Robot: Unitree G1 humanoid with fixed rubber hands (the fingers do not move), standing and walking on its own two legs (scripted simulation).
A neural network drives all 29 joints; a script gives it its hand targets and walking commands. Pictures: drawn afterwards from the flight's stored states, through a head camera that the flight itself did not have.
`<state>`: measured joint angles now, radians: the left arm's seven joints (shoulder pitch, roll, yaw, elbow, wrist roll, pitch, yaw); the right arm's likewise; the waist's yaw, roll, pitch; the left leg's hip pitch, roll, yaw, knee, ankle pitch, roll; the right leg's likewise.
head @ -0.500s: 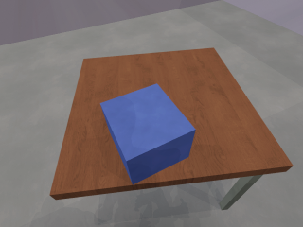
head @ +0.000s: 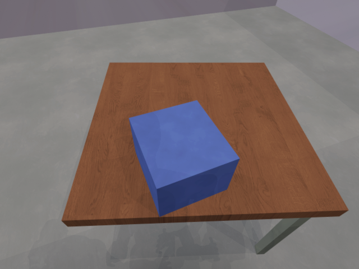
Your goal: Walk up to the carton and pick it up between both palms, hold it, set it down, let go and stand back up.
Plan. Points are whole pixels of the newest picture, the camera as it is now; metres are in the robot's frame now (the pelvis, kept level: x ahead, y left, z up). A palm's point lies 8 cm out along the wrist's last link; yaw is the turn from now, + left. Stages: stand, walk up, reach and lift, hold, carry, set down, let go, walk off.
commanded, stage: walk up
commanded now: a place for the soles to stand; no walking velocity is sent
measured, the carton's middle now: (179, 154) +0.45 +0.00 -0.05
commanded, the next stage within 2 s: none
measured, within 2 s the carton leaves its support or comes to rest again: neither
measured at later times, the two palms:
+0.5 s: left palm out of the picture +0.01 +0.25 -0.11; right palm out of the picture +0.09 -0.28 -0.12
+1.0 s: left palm out of the picture -0.01 +0.24 -0.11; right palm out of the picture +0.05 -0.24 -0.11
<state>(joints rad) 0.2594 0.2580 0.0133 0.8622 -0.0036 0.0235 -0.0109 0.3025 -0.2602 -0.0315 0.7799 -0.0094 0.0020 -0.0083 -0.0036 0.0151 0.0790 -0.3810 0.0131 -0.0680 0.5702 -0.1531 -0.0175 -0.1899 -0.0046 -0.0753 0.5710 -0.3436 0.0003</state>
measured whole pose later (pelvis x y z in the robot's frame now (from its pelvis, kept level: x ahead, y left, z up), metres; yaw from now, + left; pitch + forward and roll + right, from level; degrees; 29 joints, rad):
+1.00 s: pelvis -0.05 -0.01 +0.01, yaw +3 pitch -3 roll +0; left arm 0.35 0.23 -0.01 0.79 0.01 -0.01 -0.01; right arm 0.27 -0.22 0.00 0.81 0.00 0.00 0.01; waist 0.02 0.02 0.03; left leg -0.20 -0.01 -0.03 0.55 -0.30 0.01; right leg -0.22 -0.01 -0.07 0.54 -0.27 -0.01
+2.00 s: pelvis +0.01 +0.01 -0.01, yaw +1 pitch -2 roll +0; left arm 0.30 0.24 0.00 0.79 0.01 0.01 0.01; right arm 0.28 -0.24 -0.01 0.79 -0.02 -0.01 -0.01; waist 0.01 0.01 0.06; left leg -0.15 -0.04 0.04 0.63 -0.45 0.04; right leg -0.23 -0.03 0.00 0.69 -0.42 0.01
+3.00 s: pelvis +0.00 +0.02 +0.01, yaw -2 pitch -3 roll +0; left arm 0.30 0.24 0.00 0.96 0.00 0.01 0.00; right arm 0.30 -0.24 0.00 0.86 0.00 -0.01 -0.01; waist 0.01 -0.01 0.06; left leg -0.17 0.01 0.06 0.47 -0.23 0.01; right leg -0.19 -0.02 0.01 0.47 -0.23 0.02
